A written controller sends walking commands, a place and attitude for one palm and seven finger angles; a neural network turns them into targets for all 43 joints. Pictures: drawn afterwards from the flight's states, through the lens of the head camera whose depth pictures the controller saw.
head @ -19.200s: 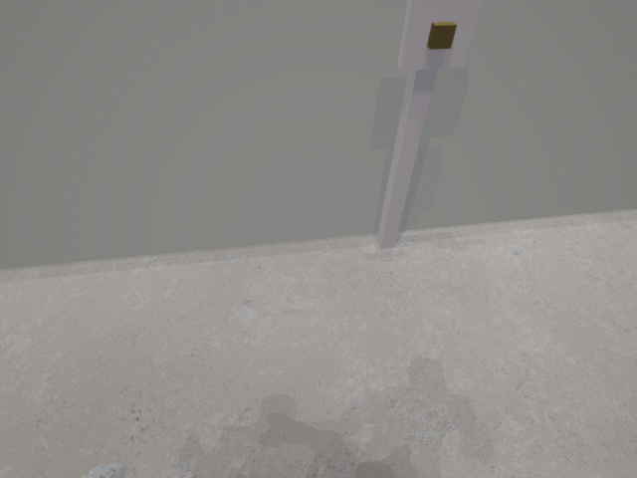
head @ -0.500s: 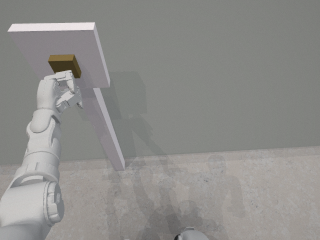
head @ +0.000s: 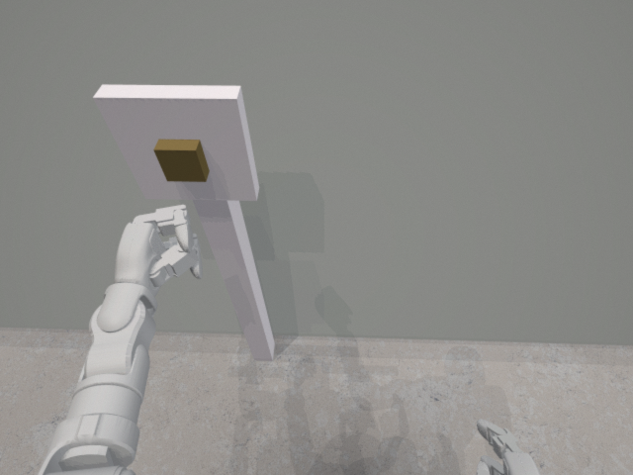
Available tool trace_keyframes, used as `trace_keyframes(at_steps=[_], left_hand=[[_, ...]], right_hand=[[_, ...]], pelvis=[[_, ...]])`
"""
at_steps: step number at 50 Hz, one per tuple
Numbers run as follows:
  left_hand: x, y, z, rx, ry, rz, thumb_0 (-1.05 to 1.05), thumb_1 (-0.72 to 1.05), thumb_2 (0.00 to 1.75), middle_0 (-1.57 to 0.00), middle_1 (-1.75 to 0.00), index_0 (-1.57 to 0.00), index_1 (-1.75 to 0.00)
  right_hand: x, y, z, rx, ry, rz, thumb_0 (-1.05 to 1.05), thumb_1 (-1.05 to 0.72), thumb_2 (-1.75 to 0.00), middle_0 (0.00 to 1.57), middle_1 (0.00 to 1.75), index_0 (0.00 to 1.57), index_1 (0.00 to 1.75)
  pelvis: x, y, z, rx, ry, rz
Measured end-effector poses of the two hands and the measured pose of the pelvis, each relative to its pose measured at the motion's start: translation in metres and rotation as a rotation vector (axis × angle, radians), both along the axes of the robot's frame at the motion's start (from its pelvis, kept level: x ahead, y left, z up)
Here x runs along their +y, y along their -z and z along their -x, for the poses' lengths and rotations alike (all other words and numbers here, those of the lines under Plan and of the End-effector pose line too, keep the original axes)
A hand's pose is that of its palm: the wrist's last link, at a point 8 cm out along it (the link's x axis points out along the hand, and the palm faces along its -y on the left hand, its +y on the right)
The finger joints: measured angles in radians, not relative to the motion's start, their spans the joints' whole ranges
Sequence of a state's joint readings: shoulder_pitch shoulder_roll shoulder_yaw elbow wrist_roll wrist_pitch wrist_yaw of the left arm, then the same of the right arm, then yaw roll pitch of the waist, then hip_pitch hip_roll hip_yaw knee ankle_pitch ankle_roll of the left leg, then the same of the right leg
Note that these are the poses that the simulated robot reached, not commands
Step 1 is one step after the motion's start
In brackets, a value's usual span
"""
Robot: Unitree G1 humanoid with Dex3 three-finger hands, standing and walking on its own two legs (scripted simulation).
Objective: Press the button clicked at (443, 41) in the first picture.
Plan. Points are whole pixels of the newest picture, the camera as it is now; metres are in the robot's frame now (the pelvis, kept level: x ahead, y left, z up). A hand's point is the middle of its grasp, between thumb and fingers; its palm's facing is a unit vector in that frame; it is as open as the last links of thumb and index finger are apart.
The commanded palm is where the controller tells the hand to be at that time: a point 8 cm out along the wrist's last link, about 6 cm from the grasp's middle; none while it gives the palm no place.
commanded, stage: draw the hand back to the body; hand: left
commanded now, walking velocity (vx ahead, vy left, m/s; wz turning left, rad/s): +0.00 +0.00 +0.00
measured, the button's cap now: (183, 159) +0.50 +0.21 +0.12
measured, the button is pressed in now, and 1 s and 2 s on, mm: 0 0 0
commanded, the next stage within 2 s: step back with the hand held close in 1.56 s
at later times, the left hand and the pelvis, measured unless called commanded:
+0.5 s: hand (151, 285) +0.30 +0.19 +0.12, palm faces +0.04 -1.00 -0.04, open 3.1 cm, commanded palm +0.26 +0.24 +0.13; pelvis -0.01 +0.00 +0.01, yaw +0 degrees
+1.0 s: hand (71, 340) +0.22 +0.23 +0.16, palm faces +0.34 -0.88 -0.33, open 3.1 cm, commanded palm +0.17 +0.27 +0.17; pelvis +0.00 +0.00 +0.02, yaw +0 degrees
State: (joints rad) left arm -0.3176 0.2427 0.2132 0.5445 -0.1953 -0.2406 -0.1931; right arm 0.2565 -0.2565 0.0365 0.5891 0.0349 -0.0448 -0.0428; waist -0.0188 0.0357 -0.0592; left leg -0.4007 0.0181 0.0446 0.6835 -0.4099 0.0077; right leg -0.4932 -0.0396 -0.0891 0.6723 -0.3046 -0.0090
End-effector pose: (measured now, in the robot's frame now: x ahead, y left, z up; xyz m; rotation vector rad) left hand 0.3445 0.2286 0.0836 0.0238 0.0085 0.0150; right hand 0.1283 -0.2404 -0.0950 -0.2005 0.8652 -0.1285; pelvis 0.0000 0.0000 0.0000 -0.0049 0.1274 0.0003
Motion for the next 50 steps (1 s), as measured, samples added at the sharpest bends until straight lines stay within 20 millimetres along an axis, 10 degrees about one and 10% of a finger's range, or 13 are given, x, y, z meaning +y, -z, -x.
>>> trace_keyframes(at_steps=[11, 36, 50], left_hand=[[0.005, -0.015, 0.004, -0.031, 0.008, -0.008, 0.02, 0.9, 0.9, -1.3, -1.5, -1.3, -1.5], [0.023, -0.063, 0.118, -0.063, -0.168, -0.208, 0.02, 0.9, 0.9, -1.3, -1.5, -1.3, -1.5], [0.04, -0.086, 0.166, -0.105, -0.318, -0.338, 0.02, 0.89, 0.9, -1.31, -1.5, -1.3, -1.5]], right_hand=[[-0.005, -0.002, 0.009, -0.012, 0.017, 0.001, 0.01, -0.9, -0.9, 0.21, 0.3, 0.2, 0.3], [0.016, -0.045, -0.042, -0.27, -0.076, -0.007, 0.01, -0.9, -0.9, 0.21, 0.3, 0.2, 0.3], [0.03, -0.038, -0.04, -0.195, -0.102, -0.018, 0.01, -0.9, -0.9, 0.21, 0.3, 0.2, 0.3]], pelvis=[[-0.003, -0.002, 0.002, -0.018, 0.009, -0.003], [-0.003, -0.018, 0.008, -0.16, -0.001, -0.001], [0.004, -0.024, 0.001, -0.208, -0.005, 0.003]])
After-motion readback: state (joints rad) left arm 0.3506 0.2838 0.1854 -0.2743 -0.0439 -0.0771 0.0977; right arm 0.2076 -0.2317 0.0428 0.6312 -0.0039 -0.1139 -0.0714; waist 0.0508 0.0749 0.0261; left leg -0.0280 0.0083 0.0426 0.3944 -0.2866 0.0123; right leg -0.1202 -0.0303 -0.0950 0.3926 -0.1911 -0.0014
